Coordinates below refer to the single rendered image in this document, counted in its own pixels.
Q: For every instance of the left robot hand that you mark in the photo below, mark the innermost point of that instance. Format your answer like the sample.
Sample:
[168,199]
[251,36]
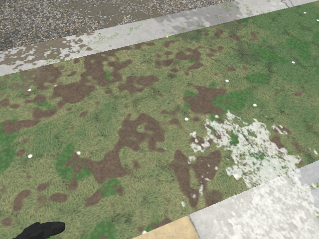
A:
[42,230]

